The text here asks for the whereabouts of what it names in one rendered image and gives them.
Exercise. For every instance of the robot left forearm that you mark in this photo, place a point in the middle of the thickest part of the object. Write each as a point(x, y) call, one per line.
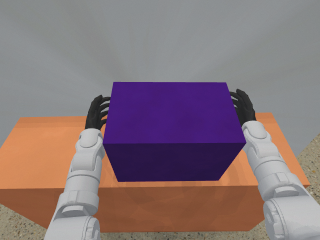
point(80, 196)

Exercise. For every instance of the pedestal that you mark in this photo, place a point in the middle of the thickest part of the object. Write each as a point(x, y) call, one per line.
point(35, 160)

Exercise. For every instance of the right robot hand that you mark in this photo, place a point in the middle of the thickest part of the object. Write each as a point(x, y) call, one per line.
point(244, 109)

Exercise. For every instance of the robot left upper arm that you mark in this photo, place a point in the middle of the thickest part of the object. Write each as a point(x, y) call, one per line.
point(74, 228)

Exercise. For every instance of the robot right forearm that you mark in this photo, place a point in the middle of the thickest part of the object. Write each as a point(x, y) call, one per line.
point(274, 178)

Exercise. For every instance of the carton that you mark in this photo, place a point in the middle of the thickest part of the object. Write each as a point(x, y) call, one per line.
point(171, 131)

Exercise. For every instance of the robot right upper arm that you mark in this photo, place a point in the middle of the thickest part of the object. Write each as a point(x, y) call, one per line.
point(292, 218)

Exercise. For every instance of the left robot hand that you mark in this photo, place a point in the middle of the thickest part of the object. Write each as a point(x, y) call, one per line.
point(94, 116)

